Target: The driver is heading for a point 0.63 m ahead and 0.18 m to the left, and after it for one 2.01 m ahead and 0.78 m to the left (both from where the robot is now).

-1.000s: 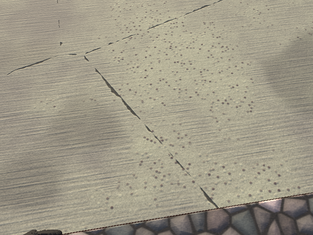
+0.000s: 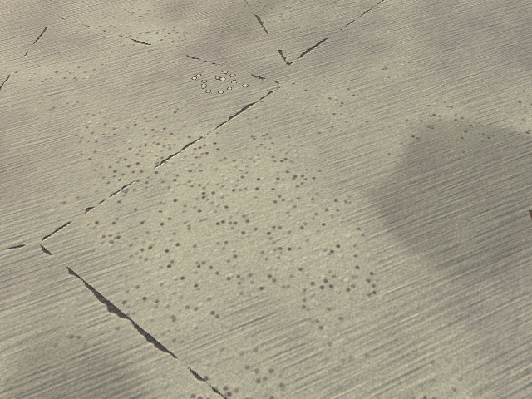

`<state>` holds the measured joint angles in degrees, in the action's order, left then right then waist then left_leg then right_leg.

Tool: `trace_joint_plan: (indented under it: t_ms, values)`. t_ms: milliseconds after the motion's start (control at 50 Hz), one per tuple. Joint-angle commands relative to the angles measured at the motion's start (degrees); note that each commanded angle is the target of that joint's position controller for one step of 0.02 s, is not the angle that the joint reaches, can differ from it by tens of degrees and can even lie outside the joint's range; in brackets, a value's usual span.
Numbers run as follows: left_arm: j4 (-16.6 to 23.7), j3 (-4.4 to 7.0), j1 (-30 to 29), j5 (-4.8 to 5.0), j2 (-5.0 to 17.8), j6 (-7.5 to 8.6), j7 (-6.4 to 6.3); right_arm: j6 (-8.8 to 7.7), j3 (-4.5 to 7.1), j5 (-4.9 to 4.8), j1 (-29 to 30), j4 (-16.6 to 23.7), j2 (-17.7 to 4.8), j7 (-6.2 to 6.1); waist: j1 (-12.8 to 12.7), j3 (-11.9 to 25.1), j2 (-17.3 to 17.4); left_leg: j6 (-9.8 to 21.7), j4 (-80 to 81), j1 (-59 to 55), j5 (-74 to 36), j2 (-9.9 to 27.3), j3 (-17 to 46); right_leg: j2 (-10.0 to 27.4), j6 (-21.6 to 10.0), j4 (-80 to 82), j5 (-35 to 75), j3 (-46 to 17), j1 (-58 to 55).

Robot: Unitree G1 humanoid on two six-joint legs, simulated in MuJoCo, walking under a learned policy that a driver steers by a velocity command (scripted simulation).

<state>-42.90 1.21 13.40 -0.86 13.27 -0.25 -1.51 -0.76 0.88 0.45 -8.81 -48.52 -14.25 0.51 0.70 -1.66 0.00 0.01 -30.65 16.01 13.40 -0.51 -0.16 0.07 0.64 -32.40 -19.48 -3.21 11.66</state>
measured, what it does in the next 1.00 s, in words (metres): walks ahead, turning left: right foot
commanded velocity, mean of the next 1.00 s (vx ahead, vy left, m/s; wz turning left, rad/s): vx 0.23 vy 0.00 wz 0.44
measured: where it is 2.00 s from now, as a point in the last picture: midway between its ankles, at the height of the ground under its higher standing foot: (152, 328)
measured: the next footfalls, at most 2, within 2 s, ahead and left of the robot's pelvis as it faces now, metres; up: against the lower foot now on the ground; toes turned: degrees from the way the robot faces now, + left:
right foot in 0.64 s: +0.13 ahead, -0.11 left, +0.00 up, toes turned +23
left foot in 1.08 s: +0.26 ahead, +0.29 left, +0.00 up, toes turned +33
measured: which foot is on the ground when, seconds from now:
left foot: down 0.00-0.64, up 0.66-1.00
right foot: down 0.00-0.28, up 0.30-0.62, down 0.64-1.00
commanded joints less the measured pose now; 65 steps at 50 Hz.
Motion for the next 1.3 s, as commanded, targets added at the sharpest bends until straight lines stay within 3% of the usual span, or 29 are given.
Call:
trace_joint_plan:
  t_ms: [20,120,220,240,260,280,300,320,360,400,460,540,600,620,640,660,680,720,780,880,1020,1040,1080,1100,1120,1140,1160,1200,1300]
  values:
    - [3.11,2.64,1.17,0.18,8.87,0.48,-0.75,-0.23,1.84,-0.78,3.11,3.21,-7.58,-0.31,-1.11,2.43,-0.44,2.19,1.85,-0.78,-12.21,2.28,3.67,2.33,-1.77,4.36,13.8,-1.53,0.07]
    - [3.47,4.27,3.35,0.35,10.82,-0.64,-2.46,0.84,2.82,-1.36,4.03,4.74,-7.81,-0.51,-1.85,3.03,-3.88,2.0,-5.64,6.11,-11.56,0.09,3.66,7.99,-5.95,4.92,20.45,-4.35,-2.02]
    - [5.62,4.85,-2.37,1.01,10.97,-0.43,-3.34,1.82,3.5,-1.02,1.25,5.72,-6.75,0.71,0.38,3.24,-8.67,2.46,-11.53,6.82,5.99,0.45,0.27,16.66,-9.99,4.71,24.58,-7.59,1.03]
    - [5.66,4.97,-2.66,1.15,11.07,-0.31,-3.4,1.82,3.77,-1.1,0.62,5.82,-7.16,0.89,0.81,3.07,-7.0,3.55,-8.07,3.89,2.09,0.51,0.76,15.05,-8.21,2.57,21.65,-5.2,3.29]
    - [5.76,5.14,-0.65,0.7,10.86,-0.12,-3.35,1.76,4.82,-0.94,0.54,6.1,-10.53,0.7,-0.39,2.79,0.26,5.59,-2.84,1.25,-11.03,2.8,6.75,9.98,-4.57,-2.77,15.64,0.39,6.21]
    - [7.03,4.9,-2.34,0.04,9.47,-0.07,-3.34,1.62,5.98,-0.74,-1.92,6.04,-14.23,0.26,0.2,3.73,11.23,11.65,5.59,-3.57,-18.87,9.62,22.41,0.56,1.2,-15.58,4.39,8.09,13.2]
    - [8.75,4.21,-6.75,0.03,7.81,-0.12,-3.42,1.03,5.81,0.48,-7.15,5.62,-15.05,0.35,4.1,6.48,16.51,18.72,11.87,-11.83,-21.95,16.61,36.74,-4.43,2.68,-28.49,-19.68,2.49,22.98]
    - [8.26,4.12,-4.34,0.63,7.59,0.0,-3.11,-0.1,5.19,0.93,-6.41,6.23,-14.39,0.37,2.91,9.46,10.9,19.29,11.72,-13.74,-20.43,18.17,36.68,-2.68,2.27,-36.41,-20.5,-3.53,24.36]
    - [6.88,4.76,-1.9,1.07,9.44,0.42,-2.38,-0.84,5.19,-1.5,-2.09,7.54,-13.05,-0.16,0.29,8.04,3.11,15.31,12.96,-11.19,3.42,14.11,30.84,0.36,1.45,-34.45,-11.52,-3.92,25.96]
    - [7.1,4.94,-3.88,0.56,9.45,1.42,-1.98,-0.07,4.56,-1.9,0.39,8.41,-11.46,-1.22,0.1,5.27,6.62,12.81,17.16,-6.34,17.85,10.25,28.59,1.02,1.7,-26.9,-5.0,-1.83,22.97]
    - [7.4,4.3,-5.15,1.05,7.74,3.33,-0.71,0.55,4.86,-1.41,-1.42,8.9,-11.65,-2.52,0.71,4.43,8.36,12.69,18.57,-4.33,15.83,8.08,26.31,-0.74,2.45,-15.93,-2.88,-0.46,17.62]
    - [7.05,3.97,-4.46,1.83,7.18,5.08,0.45,0.82,5.5,-1.89,-1.74,10.18,-12.75,-2.43,0.15,3.99,9.35,12.79,17.67,0.96,17.96,7.2,27.59,-2.9,1.88,-3.48,-2.39,0.51,8.22]
    - [5.2,4.63,0.27,2.62,7.89,5.84,0.65,1.54,5.09,-2.21,-0.13,11.46,-11.24,-2.24,-3.49,2.73,8.16,10.18,14.74,8.05,21.56,4.46,28.35,-2.46,0.15,8.85,7.1,1.36,-3.54]
    - [4.2,5.15,3.56,2.57,9.0,5.87,0.3,1.42,4.61,-2.11,-0.08,11.93,-9.52,-2.16,-5.05,3.24,6.25,7.73,10.18,13.37,22.63,2.3,26.23,0.19,-0.84,10.87,6.65,0.45,-10.64]
    - [3.42,5.72,9.21,1.9,11.66,5.8,-0.27,1.13,3.49,-1.94,-0.53,12.36,-5.25,-1.95,-6.43,5.71,-1.57,3.92,-5.52,20.82,23.19,-2.23,19.17,10.62,-3.58,14.56,-3.41,-10.32,-18.38]
    - [3.49,6.54,10.04,-0.43,16.66,5.62,0.19,0.17,3.18,-2.34,0.05,15.02,-3.62,-1.63,-5.01,3.6,-12.37,2.78,-18.62,31.76,19.98,-7.08,11.64,21.8,-9.76,21.74,-21.24,-30.9,-17.38]
    - [4.11,6.59,5.74,-0.95,15.96,6.02,0.42,-0.67,3.98,-2.29,1.16,16.05,-7.58,-1.35,-2.68,-1.69,-12.88,2.45,-26.93,36.63,15.62,-0.54,10.86,24.57,-12.91,23.87,-28.01,-34.98,-12.34]
    - [5.18,5.06,1.87,0.83,10.36,6.12,-0.11,-0.75,4.98,-1.63,-1.71,13.29,-9.93,-0.86,-1.52,-3.19,-8.28,0.76,-31.68,36.78,7.43,1.42,9.34,18.68,-10.01,23.85,-19.01,-23.34,-11.81]
    - [4.26,4.39,3.48,0.24,9.36,6.5,-0.36,-1.13,4.54,-1.36,-0.58,13.29,-7.3,0.04,-2.71,-2.48,-6.32,-1.05,-35.67,34.48,-2.38,2.88,7.06,14.73,-8.2,24.65,-0.98,-9.67,-9.64]
    - [2.0,4.35,7.36,0.22,9.82,6.34,0.29,-1.25,3.53,-1.61,4.2,15.63,-4.6,0.86,-4.68,-3.29,-5.39,-2.49,-24.58,31.5,-10.18,3.72,5.03,13.58,-9.5,25.32,10.06,0.32,-8.56]
    - [-2.56,4.95,11.31,3.02,13.22,4.84,1.18,-2.5,2.51,-1.84,11.52,18.86,-4.04,3.07,-5.06,-5.91,-6.24,2.43,-4.48,19.23,-4.92,2.45,-2.08,16.86,-9.79,23.38,22.02,3.64,-11.44]
    - [-3.13,4.96,11.25,3.23,13.96,4.49,1.22,-2.75,3.12,-1.76,9.61,18.73,-5.34,3.04,-3.12,-4.36,-7.33,3.75,-2.41,14.58,-2.86,0.9,-2.97,17.07,-9.42,20.02,32.77,3.5,-12.46]
    - [-3.95,4.45,10.79,3.21,14.1,4.05,0.95,-2.94,5.86,-1.77,-6.32,14.37,-10.32,2.12,6.24,6.11,-6.77,7.07,1.78,-9.8,-6.99,-2.16,-4.67,13.47,-6.65,1.04,50.72,7.19,-7.54]
    - [-2.36,3.0,10.54,1.65,11.0,4.54,0.99,-2.38,7.25,-1.05,-17.28,12.37,-14.81,0.9,10.7,15.58,-1.15,10.11,-1.18,-30.38,-7.59,9.17,7.68,10.69,-4.23,-17.4,32.08,7.53,7.15]
    - [-0.74,0.68,16.96,1.43,3.05,5.62,1.53,-2.35,7.36,-0.14,-18.28,11.79,-19.21,0.54,5.19,25.69,15.2,18.18,6.28,-43.43,4.77,24.81,36.68,0.13,-1.07,-36.79,-13.24,2.71,25.1]
    - [-1.79,2.58,11.82,3.44,9.87,6.57,1.5,-2.73,6.0,0.31,-18.38,11.93,-13.42,0.45,8.58,24.17,9.11,16.66,11.48,-38.06,7.18,24.32,38.93,1.04,-1.4,-43.21,-13.5,-5.86,28.58]
    - [0.4,3.42,7.04,4.45,11.7,6.67,1.48,-3.02,5.07,-0.1,-15.13,10.82,-11.19,0.51,7.07,14.17,8.99,14.0,12.2,-30.87,3.36,22.19,28.24,3.59,-1.9,-43.79,-8.55,-4.05,32.63]
    - [0.39,3.43,4.67,2.57,10.11,6.1,0.96,-3.63,4.06,-0.39,-7.77,10.44,-7.31,0.76,2.69,6.1,6.05,11.63,15.56,-16.92,-3.84,17.3,16.32,7.71,-1.64,-38.24,0.71,-2.46,29.1]
    - [-0.51,3.08,6.54,2.76,5.72,2.54,1.04,-6.18,4.4,0.32,-3.62,7.85,-5.66,0.67,-1.95,0.12,4.25,11.29,22.99,-6.6,-14.94,15.01,2.44,8.85,-0.37,-34.21,8.91,-3.4,25.61]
